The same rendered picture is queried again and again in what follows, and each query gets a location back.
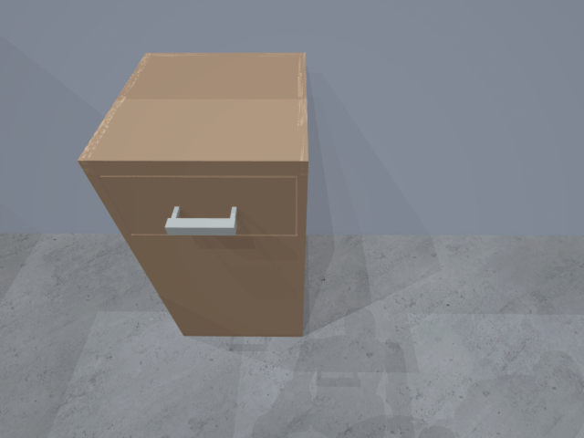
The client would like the cabinet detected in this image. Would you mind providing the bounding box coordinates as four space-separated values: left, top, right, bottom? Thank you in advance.
78 53 308 337

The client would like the drawer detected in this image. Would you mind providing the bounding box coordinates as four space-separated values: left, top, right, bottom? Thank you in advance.
100 175 296 235

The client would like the handle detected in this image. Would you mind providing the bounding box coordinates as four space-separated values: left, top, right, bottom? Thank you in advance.
165 206 237 235

